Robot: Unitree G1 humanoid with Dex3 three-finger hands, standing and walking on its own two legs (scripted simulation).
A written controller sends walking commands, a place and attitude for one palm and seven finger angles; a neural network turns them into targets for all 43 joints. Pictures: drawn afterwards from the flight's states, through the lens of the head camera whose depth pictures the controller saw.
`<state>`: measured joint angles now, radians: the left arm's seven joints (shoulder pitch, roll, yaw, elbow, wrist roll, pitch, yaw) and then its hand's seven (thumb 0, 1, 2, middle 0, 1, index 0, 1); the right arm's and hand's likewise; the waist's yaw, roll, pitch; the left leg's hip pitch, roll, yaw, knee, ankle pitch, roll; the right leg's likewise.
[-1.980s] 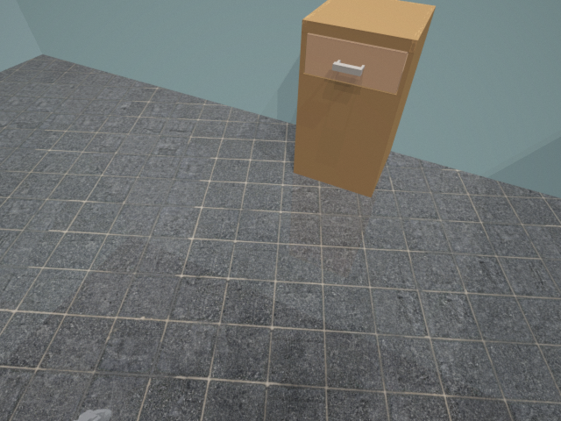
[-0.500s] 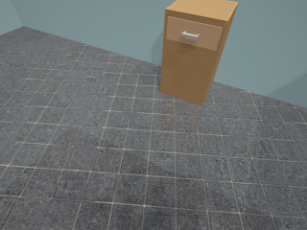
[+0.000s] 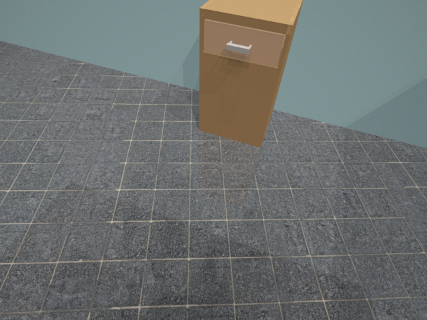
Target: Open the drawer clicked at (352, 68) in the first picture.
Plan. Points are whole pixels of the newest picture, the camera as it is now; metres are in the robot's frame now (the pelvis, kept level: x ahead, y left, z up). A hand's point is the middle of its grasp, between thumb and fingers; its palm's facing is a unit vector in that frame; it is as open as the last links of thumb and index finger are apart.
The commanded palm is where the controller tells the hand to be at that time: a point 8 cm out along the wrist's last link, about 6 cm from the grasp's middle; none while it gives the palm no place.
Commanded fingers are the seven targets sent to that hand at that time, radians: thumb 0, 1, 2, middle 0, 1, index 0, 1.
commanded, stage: walk to a spot facing it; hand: left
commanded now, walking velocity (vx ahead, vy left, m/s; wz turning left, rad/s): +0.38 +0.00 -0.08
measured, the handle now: (239, 46) +1.32 -0.10 -0.10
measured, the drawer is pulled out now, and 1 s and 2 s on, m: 0.00 0.00 0.00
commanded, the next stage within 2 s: turn to face it in 0.82 s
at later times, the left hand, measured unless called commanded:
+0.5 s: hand (152, 305) +0.19 +0.14 -0.18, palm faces +0.08 -0.99 -0.14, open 7.3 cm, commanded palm none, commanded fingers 0.00 0.90 0.90 -0.20 -0.30 -0.20 -0.30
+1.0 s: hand (168, 185) +0.51 +0.15 -0.17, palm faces -0.05 -0.97 -0.22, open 7.3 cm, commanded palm none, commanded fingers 0.00 0.90 0.90 -0.20 -0.30 -0.20 -0.30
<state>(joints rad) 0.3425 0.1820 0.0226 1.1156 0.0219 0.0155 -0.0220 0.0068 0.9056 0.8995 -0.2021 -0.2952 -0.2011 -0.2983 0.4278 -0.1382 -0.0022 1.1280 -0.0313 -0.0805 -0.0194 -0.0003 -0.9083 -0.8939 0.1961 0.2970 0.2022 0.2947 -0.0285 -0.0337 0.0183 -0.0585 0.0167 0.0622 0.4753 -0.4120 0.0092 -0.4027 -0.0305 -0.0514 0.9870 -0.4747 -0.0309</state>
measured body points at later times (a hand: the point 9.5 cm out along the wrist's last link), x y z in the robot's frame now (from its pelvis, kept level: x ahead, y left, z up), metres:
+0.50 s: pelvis +0.20 -0.03 +0.00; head +0.20 -0.01 +0.45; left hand +0.19 +0.19 -0.16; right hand +0.29 -0.27 -0.13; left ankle +0.29 +0.10 -0.70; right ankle +0.16 -0.14 -0.73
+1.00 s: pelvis +0.43 -0.04 +0.00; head +0.45 -0.06 +0.44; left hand +0.51 +0.20 -0.15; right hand +0.34 -0.26 -0.16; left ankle +0.32 +0.09 -0.73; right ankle +0.54 -0.16 -0.73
